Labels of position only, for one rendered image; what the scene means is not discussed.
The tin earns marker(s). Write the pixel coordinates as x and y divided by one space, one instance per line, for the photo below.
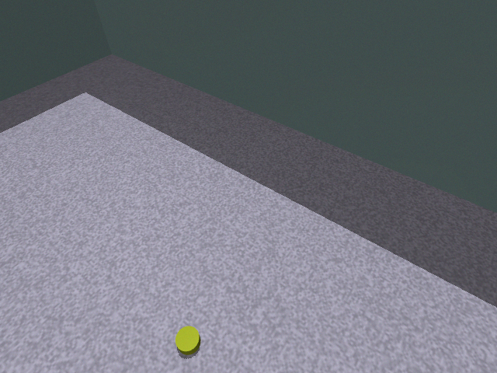
188 340

